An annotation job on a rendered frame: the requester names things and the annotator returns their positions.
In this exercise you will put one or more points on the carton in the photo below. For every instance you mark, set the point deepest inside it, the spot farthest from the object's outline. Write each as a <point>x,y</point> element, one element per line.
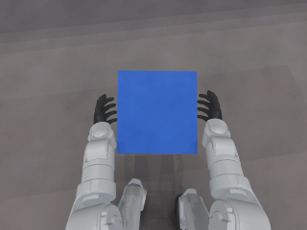
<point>157,112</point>

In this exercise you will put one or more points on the right robot upper arm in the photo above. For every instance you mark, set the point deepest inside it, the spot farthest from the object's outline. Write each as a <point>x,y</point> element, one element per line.
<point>234,214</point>

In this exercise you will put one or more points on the left robot hand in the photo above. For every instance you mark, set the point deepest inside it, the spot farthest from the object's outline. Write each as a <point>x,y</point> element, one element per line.
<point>100,114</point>

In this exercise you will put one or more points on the right robot forearm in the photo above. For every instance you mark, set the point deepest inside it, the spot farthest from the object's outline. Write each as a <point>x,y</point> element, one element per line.
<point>226,174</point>

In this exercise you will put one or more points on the left robot forearm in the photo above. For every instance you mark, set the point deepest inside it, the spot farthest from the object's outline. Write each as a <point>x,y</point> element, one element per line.
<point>97,185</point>

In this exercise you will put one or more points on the right robot hand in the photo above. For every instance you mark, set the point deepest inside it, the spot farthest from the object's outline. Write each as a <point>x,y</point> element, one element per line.
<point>214,111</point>

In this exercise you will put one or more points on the robot thigh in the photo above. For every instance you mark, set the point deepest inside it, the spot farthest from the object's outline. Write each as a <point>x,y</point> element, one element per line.
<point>192,210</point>
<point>130,206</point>

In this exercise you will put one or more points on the left robot upper arm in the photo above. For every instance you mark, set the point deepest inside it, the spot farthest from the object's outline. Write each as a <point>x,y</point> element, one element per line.
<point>102,216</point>

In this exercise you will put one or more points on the robot left thigh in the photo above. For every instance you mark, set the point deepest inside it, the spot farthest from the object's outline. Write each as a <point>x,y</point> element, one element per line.
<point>130,206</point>

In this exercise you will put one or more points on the robot right thigh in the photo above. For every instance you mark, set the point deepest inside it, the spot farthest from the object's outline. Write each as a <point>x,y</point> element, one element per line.
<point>192,210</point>

